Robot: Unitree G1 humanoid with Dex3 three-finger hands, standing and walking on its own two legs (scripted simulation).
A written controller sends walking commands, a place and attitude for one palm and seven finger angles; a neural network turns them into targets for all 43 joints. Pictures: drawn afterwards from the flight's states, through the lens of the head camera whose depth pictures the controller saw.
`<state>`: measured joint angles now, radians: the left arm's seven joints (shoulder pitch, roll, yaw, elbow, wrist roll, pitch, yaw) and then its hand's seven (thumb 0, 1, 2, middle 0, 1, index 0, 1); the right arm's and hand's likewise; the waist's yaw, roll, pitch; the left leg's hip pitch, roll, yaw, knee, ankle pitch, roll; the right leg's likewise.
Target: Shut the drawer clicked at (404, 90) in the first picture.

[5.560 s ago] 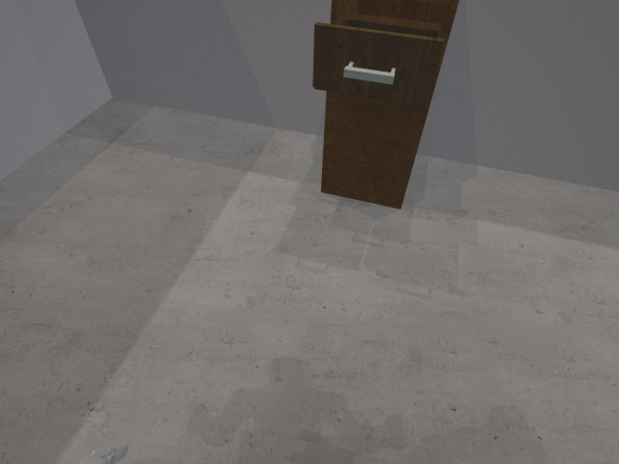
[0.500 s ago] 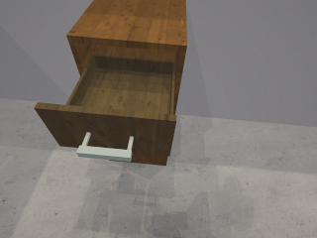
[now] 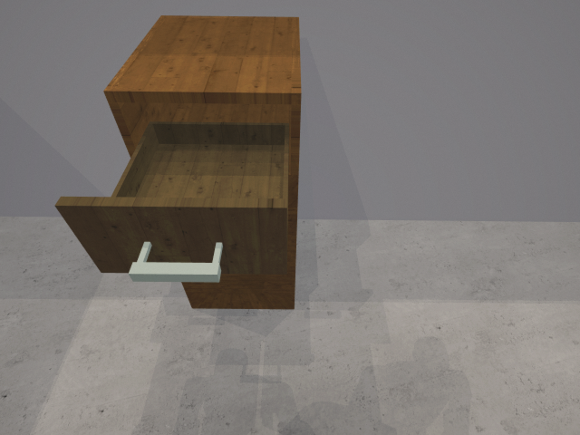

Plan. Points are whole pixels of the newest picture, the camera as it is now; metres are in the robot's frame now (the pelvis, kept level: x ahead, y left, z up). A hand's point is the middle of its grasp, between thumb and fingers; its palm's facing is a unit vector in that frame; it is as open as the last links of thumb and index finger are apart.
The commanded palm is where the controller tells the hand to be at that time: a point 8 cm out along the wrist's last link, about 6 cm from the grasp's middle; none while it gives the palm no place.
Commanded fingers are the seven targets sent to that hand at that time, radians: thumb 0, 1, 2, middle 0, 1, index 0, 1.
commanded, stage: come to a stop and stand still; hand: left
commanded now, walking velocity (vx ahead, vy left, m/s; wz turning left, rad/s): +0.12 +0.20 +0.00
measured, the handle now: (179, 260) +0.38 +0.20 +0.01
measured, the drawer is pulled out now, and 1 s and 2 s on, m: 0.30 0.30 0.30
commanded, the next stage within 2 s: look again from close up in 0.30 s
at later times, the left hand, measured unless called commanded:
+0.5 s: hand out of the picture -0.02 +0.19 -0.19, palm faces +0.08 -0.98 -0.16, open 7.4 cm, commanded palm none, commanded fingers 0.00 0.90 0.90 -0.20 -0.30 -0.20 -0.30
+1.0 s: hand out of the picture +0.04 +0.29 -0.18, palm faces +0.01 -0.97 -0.22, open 7.4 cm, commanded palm none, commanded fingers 0.00 0.90 0.90 -0.20 -0.30 -0.20 -0.30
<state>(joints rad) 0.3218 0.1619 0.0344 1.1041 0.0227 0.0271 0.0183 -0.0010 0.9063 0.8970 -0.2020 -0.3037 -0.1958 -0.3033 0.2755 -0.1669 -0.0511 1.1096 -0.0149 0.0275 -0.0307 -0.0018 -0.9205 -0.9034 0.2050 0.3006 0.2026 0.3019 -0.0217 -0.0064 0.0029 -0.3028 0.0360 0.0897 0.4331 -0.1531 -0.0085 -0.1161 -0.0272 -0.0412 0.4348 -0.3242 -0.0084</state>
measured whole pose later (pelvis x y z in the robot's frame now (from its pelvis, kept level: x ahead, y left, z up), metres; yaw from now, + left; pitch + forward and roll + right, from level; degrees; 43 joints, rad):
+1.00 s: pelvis +0.02 +0.10 +0.00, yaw +0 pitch +0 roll +0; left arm 0.28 0.18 -0.01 1.02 0.01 0.03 0.04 0.00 0.91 0.90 -0.20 -0.30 -0.20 -0.30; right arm 0.26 -0.19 0.02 1.03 -0.01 -0.01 -0.03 0.00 -0.93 -0.90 0.20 0.30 0.20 0.30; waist 0.00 -0.01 0.03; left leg -0.19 -0.09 0.15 0.44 -0.26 0.12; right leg -0.19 -0.08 0.03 0.51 -0.32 0.01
